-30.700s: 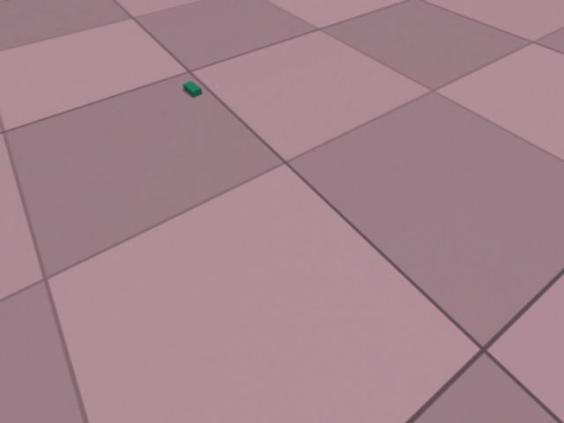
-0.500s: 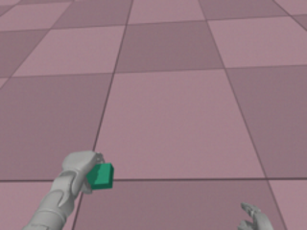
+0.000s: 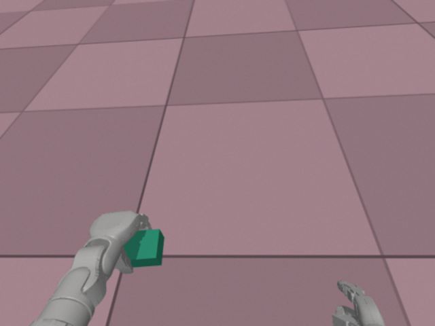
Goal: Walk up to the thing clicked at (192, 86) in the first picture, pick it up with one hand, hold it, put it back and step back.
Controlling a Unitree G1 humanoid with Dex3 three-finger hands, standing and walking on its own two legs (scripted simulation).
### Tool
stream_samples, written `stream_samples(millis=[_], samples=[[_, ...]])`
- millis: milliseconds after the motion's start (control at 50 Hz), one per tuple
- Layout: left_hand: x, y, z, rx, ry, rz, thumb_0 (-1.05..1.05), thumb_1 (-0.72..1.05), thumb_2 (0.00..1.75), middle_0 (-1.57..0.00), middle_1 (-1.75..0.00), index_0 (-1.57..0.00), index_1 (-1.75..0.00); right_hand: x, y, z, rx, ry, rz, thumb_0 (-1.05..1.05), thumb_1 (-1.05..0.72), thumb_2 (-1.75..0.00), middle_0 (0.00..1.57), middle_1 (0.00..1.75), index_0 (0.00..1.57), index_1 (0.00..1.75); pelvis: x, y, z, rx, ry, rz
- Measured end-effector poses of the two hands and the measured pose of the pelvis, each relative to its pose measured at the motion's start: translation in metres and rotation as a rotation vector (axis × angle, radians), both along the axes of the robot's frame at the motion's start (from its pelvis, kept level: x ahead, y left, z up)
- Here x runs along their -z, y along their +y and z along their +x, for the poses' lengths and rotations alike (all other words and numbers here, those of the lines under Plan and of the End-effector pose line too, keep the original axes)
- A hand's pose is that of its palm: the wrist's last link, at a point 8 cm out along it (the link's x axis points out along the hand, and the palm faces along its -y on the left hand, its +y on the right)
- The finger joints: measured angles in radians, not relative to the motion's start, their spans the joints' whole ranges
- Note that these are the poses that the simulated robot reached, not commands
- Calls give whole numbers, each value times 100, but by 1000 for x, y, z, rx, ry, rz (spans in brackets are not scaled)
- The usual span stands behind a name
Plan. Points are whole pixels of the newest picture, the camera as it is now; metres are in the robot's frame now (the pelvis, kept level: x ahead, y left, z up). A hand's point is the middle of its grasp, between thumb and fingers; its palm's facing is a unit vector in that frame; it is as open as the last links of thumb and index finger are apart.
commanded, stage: hold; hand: left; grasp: from above
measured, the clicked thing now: (131, 249) +0.30 +0.22 -0.07
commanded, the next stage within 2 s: crouch in 0.36 s
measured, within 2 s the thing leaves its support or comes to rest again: neither
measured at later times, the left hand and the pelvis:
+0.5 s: hand (122, 246) +0.29 +0.22 -0.03, palm faces -0.45 -0.05 -0.89, open 9.1 cm; pelvis +0.00 +0.00 +0.00, yaw +0 degrees
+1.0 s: hand (138, 259) +0.33 +0.24 -0.19, palm faces -0.40 +0.06 -0.91, open 9.1 cm; pelvis -0.04 +0.01 -0.10, yaw +1 degrees
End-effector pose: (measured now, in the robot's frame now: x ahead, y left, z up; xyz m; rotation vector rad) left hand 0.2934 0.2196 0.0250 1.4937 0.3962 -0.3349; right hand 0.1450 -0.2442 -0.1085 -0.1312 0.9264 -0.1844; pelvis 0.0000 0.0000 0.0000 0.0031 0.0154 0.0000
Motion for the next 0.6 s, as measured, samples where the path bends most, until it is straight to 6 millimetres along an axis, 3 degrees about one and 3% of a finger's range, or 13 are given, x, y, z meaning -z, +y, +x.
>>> stream_samples(millis=[600], samples=[[4,5,5,-4,-8,9,2,21,16,-80,-32,-85,-28,0,-1,-5,19,28,-6,1,-89,-89,20,30,20,30,-1,3,3,-3,3,-2]])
